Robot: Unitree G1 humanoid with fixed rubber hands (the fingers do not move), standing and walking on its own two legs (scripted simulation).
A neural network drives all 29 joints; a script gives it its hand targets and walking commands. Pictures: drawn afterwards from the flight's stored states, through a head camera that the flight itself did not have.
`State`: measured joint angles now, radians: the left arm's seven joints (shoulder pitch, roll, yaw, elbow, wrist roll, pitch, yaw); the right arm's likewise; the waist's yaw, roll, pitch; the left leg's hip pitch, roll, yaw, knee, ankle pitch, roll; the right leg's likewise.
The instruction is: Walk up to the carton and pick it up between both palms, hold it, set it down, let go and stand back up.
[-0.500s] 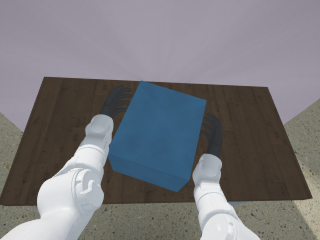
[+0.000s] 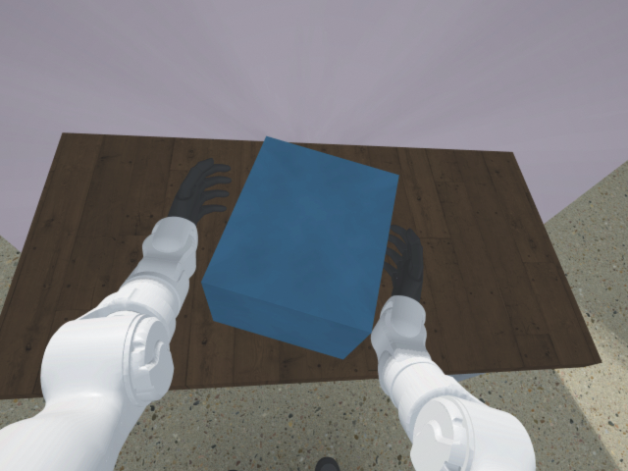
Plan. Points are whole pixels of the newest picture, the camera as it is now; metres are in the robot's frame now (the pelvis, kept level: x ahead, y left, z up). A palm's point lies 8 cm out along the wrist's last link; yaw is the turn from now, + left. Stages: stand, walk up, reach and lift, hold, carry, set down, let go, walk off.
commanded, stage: set down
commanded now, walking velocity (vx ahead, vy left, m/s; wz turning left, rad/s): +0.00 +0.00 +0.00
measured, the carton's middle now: (305, 248) +0.42 -0.02 -0.04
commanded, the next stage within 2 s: none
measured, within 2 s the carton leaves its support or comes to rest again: neither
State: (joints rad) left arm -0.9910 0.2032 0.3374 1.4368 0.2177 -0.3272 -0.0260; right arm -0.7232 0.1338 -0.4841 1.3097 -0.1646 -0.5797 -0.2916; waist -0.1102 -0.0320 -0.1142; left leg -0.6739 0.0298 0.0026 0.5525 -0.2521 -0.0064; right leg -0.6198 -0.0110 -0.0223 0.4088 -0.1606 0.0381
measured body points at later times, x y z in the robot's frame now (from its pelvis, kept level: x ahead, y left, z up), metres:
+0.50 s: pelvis -0.03 +0.02 -0.01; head +0.07 +0.05 +0.43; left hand +0.42 +0.18 -0.02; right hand +0.35 -0.16 -0.01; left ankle -0.02 +0.10 -0.73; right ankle +0.00 -0.15 -0.73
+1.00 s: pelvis -0.06 +0.01 -0.01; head +0.02 +0.04 +0.43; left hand +0.35 +0.21 -0.02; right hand +0.29 -0.15 -0.02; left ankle -0.02 +0.10 -0.73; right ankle +0.00 -0.15 -0.73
